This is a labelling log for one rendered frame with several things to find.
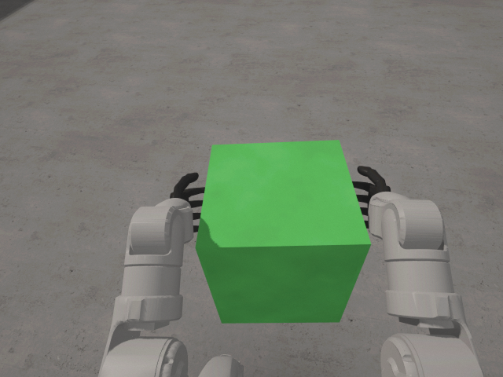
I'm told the left robot hand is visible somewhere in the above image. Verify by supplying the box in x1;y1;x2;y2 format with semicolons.
170;173;205;232

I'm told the left robot upper arm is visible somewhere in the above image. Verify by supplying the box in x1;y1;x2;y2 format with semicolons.
100;336;189;377

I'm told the left robot forearm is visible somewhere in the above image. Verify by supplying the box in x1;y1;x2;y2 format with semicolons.
98;198;193;377

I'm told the right robot hand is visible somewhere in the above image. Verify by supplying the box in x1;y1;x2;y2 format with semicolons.
352;166;391;229

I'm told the carton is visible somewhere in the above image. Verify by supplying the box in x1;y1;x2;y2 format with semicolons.
195;140;371;324

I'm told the right robot upper arm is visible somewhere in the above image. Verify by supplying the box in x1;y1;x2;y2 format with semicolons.
380;333;483;377

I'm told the right robot forearm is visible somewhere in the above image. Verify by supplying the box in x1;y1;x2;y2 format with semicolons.
368;192;485;377

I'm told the left robot thigh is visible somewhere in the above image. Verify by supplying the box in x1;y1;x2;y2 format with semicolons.
198;356;244;377

